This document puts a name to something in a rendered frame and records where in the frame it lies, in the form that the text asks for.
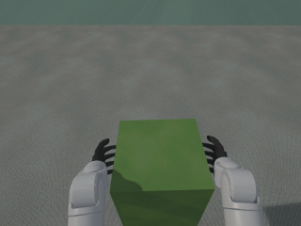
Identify robot right hand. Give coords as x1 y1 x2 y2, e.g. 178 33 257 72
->
202 136 228 173

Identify carton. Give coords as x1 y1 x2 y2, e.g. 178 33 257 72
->
109 119 215 226

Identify left robot forearm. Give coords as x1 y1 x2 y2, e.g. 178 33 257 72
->
68 160 109 226

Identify robot left hand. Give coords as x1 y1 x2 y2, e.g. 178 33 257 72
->
92 138 117 175

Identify right robot forearm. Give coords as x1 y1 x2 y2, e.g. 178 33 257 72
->
214 156 264 226

